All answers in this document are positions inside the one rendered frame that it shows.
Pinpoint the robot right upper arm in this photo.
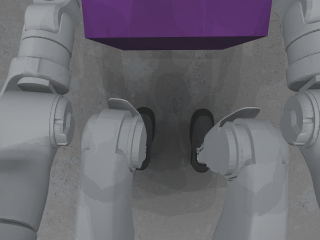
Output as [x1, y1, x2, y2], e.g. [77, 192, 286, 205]
[279, 89, 320, 209]

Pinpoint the left robot forearm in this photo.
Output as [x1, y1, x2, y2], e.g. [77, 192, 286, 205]
[0, 0, 82, 97]

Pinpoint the robot left foot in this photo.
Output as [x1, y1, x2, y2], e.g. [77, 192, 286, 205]
[136, 107, 156, 171]

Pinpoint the right robot forearm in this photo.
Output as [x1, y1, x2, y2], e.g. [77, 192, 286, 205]
[272, 0, 320, 92]

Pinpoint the robot left upper arm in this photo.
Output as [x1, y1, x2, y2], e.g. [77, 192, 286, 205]
[0, 90, 76, 240]

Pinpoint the carton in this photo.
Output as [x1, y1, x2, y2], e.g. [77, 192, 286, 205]
[81, 0, 272, 51]

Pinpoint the robot left shin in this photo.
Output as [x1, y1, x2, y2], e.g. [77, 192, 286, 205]
[81, 98, 147, 161]

